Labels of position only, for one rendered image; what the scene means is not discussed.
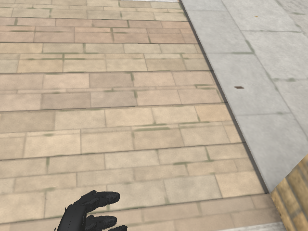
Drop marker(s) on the robot left hand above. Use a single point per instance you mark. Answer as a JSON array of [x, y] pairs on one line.
[[75, 215]]

